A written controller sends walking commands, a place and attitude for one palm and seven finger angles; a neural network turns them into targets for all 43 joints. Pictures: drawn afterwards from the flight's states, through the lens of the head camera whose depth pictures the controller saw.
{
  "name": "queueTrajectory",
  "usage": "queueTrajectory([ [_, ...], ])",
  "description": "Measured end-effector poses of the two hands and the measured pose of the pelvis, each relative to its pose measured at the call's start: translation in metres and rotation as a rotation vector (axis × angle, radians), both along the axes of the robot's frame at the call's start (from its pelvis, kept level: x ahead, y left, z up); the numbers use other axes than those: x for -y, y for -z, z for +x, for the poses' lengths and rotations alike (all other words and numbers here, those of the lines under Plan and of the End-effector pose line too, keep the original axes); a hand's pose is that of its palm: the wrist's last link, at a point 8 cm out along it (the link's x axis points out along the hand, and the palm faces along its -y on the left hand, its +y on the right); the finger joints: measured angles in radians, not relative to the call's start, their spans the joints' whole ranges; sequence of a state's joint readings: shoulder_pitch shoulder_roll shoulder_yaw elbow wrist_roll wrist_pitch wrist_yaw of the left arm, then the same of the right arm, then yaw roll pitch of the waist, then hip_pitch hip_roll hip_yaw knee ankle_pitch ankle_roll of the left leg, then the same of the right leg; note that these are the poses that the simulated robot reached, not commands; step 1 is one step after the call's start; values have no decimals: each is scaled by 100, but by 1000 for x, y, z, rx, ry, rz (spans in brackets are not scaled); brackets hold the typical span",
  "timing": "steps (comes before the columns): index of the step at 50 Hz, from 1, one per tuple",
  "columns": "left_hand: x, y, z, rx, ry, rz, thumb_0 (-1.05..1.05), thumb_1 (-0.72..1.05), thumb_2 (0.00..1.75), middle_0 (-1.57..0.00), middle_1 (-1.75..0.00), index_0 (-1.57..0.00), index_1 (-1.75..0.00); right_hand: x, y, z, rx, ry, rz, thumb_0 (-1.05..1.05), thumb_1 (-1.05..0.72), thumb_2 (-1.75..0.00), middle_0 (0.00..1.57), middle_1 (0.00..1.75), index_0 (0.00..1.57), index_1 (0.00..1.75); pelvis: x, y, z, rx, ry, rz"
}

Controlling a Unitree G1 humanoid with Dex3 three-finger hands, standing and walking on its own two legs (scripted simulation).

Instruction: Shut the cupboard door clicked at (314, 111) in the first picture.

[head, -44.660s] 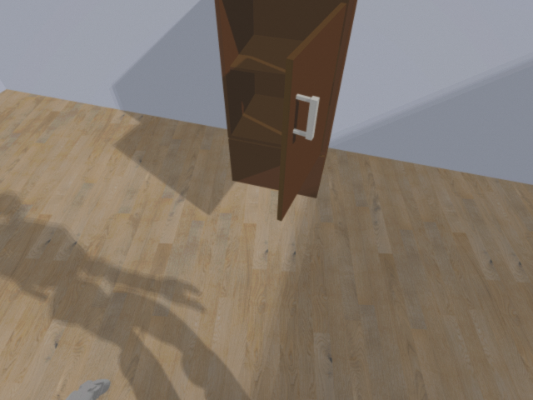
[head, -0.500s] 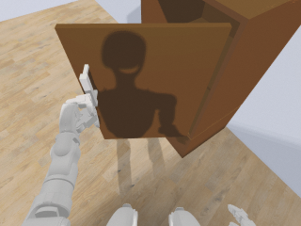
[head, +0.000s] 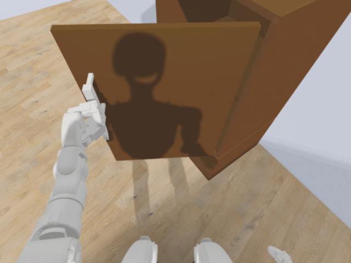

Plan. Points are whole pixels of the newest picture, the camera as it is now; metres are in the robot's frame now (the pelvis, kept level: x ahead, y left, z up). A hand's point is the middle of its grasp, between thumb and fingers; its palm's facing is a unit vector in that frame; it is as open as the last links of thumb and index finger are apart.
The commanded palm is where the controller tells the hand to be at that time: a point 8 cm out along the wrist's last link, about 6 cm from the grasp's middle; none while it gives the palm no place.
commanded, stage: push the door shut along its arc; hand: left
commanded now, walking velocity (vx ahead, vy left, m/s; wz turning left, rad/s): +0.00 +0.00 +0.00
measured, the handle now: (96, 99) +0.49 +0.21 +0.05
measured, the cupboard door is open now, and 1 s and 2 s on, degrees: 58 45 33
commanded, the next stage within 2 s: pull the fist back off the door in 1.88 s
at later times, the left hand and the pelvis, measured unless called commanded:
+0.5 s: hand (106, 110) +0.45 +0.17 +0.06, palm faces -0.06 -1.00 -0.02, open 3.1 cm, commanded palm +0.44 +0.22 +0.06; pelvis +0.00 +0.01 -0.01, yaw +0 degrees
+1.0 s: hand (115, 93) +0.50 +0.16 +0.06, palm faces -0.18 -0.98 -0.02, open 3.1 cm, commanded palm +0.50 +0.20 +0.06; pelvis -0.01 +0.01 -0.02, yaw -1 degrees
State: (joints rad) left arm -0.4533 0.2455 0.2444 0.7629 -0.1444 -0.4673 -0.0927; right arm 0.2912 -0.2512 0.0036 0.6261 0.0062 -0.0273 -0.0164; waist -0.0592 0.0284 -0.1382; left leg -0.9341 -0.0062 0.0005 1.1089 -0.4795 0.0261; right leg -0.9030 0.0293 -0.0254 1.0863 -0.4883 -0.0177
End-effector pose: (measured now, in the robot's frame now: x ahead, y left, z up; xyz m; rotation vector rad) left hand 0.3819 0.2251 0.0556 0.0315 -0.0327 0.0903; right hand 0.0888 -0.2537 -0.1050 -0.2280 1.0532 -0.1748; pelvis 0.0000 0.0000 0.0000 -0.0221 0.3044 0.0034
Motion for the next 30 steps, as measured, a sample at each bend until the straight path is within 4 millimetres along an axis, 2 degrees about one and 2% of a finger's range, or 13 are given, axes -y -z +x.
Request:
queueTrajectory([
  [8, -11, 0, -3, -30, 22, 2, 2, 90, 90, -130, -150, -130, -150, 0, -3, 8, 17, -6, -2, 1, -90, -90, 21, 30, 20, 30, 1, -1, 0, 7, -6, -2],
  [15, -11, -5, 21, -3, 83, -3, 2, 91, 91, -130, -150, -130, -150, 3, 1, 4, 0, -11, -29, 1, -90, -90, 21, 30, 20, 30, -1, 4, -4, -8, -19, -13],
  [21, -9, -3, 41, -35, 120, -6, 0, 93, 93, -130, -150, -130, -150, 3, 7, -12, -46, 10, -34, 1, -90, -90, 21, 30, 20, 30, -5, 9, -5, -32, -17, -17],
  [30, -3, -2, 68, -42, 165, -18, 1, 91, 91, -130, -150, -130, -150, 0, 12, -48, -134, 66, -32, 1, -90, -90, 21, 30, 20, 30, -9, 13, -5, -58, -3, -21],
])
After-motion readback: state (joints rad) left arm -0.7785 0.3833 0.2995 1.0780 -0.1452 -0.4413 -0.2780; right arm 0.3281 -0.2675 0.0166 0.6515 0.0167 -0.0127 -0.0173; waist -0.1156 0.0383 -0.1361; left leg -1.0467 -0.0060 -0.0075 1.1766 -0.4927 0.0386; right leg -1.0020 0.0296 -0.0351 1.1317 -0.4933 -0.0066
